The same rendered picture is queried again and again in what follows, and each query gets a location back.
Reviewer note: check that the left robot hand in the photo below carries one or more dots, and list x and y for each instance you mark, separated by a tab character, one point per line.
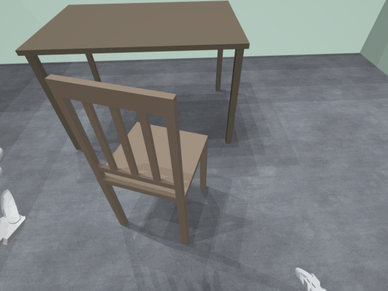
11	222

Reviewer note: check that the chair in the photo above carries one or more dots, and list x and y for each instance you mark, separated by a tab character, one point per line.
152	160

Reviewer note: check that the table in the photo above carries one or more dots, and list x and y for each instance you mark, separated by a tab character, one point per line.
139	27

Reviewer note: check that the right robot hand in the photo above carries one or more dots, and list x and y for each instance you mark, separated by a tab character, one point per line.
311	283

